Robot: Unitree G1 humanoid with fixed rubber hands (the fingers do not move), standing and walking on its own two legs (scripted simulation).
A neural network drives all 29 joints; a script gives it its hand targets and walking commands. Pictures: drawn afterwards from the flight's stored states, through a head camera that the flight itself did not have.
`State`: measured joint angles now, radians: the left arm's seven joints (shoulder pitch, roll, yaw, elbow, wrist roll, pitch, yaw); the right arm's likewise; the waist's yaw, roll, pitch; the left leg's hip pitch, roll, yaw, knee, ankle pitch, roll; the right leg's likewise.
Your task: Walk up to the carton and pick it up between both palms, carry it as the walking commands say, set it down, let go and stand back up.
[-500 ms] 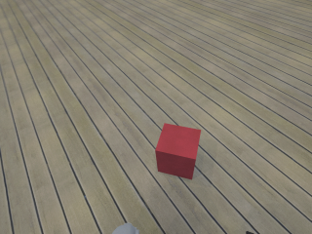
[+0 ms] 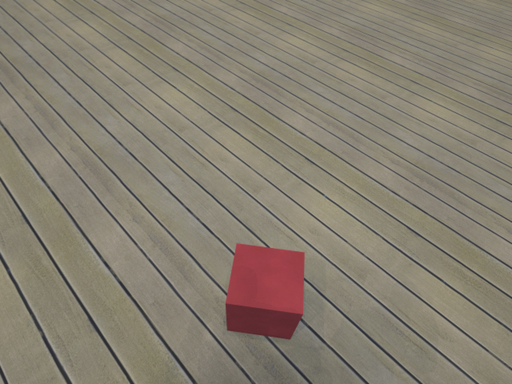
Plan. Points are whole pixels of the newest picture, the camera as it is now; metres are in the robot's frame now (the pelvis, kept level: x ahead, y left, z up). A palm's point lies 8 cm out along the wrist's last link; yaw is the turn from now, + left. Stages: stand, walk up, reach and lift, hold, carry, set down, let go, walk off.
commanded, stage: walk up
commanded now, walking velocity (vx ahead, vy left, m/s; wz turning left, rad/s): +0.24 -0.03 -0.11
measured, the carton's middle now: (264, 293) +0.53 -0.04 -0.63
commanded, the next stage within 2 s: stand in 1.60 s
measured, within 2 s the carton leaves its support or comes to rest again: neither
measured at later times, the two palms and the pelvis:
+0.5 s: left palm out of the picture +0.15 +0.17 -0.12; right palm out of the picture +0.07 -0.31 -0.14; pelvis +0.05 -0.06 +0.01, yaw -2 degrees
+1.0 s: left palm out of the picture +0.02 +0.18 -0.14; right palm out of the picture +0.02 -0.26 -0.14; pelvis +0.04 -0.04 +0.01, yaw -2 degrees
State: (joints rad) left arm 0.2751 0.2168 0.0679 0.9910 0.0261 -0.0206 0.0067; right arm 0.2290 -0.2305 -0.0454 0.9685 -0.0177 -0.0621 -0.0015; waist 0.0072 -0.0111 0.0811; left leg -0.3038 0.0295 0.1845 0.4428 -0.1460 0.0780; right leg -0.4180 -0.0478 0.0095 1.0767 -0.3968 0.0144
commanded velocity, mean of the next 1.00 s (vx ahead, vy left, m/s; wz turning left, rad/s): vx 0.03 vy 0.00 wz -0.06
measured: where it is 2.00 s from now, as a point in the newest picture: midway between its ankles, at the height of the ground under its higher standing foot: outside the picture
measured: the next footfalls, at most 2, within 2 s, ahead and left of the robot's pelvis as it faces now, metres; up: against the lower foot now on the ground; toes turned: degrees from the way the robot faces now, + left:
right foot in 0.34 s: +0.11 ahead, -0.16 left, +0.00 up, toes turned -5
left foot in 0.64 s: +0.08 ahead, +0.08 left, +0.00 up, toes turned +3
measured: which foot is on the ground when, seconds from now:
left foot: down 0.00-0.36, up 0.38-0.62, down 0.64-1.00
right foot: up 0.00-0.32, down 0.34-1.00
